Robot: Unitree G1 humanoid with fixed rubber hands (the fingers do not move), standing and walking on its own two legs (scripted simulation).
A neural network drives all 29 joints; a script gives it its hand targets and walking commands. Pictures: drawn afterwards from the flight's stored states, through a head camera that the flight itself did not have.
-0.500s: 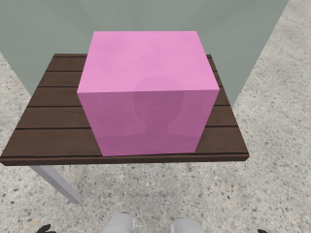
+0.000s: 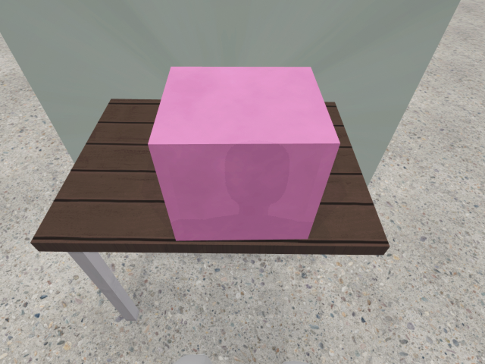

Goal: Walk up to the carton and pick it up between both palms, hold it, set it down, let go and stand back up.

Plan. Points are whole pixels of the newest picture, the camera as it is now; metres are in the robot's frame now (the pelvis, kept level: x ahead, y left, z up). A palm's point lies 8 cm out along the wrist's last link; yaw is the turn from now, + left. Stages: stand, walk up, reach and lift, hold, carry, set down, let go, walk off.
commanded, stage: walk up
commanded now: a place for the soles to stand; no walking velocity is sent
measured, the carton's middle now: (241, 155) +0.52 +0.02 +0.03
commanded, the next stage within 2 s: reach and lift in 1.68 s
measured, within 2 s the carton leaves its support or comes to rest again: neither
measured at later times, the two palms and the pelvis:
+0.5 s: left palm out of the picture +0.08 +0.29 -0.10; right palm out of the picture +0.09 -0.30 -0.11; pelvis +0.01 +0.00 +0.02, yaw +0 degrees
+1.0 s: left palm (70, 357) +0.15 +0.29 -0.09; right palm out of the picture +0.15 -0.29 -0.10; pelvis +0.05 +0.01 +0.02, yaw -1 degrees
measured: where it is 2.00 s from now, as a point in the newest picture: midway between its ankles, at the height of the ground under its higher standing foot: outside the picture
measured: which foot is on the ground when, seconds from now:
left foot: down 0.00-1.00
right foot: down 0.00-1.00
